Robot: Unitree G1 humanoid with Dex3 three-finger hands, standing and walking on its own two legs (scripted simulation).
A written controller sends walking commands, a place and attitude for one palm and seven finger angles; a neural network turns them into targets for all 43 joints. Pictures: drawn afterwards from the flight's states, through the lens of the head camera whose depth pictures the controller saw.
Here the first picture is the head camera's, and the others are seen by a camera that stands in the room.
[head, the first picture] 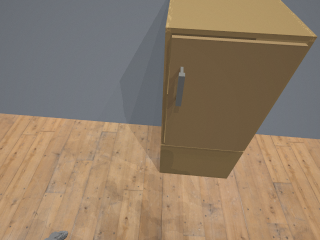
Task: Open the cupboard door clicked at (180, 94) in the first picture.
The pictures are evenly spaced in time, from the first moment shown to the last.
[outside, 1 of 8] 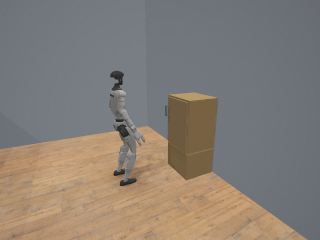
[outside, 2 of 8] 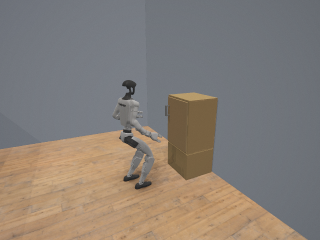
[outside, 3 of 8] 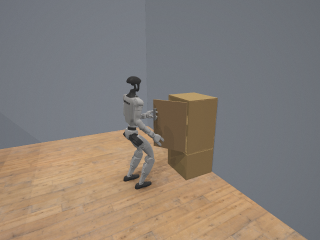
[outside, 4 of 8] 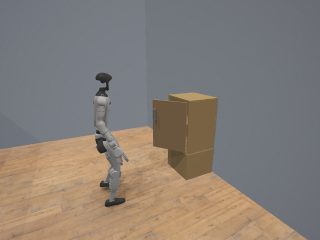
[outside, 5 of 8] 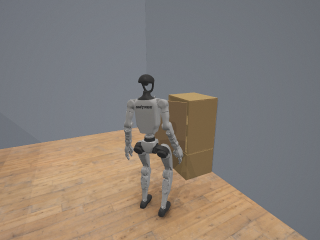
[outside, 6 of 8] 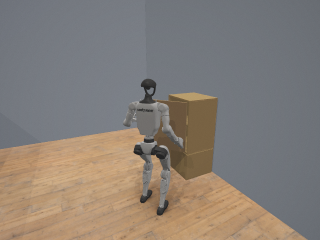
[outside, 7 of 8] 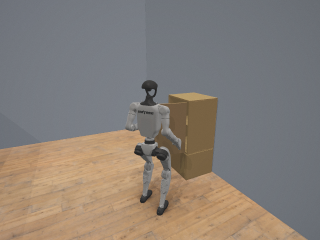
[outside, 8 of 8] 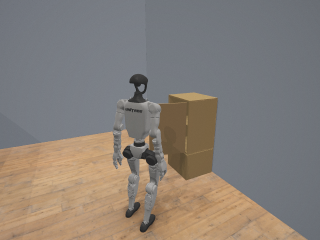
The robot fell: no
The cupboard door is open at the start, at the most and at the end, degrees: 0 77 76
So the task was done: yes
